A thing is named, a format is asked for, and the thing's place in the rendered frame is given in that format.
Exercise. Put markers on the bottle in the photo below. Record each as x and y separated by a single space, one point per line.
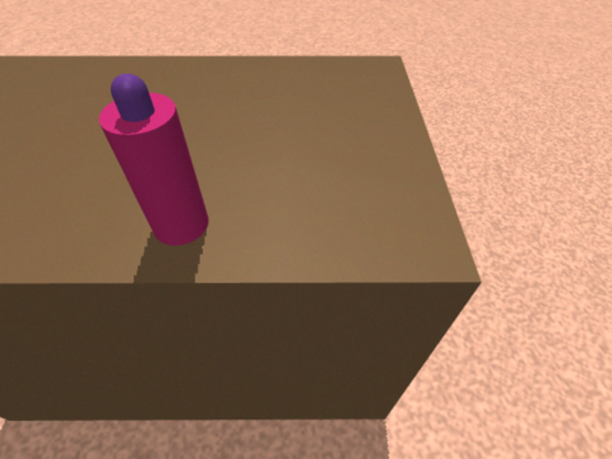
147 138

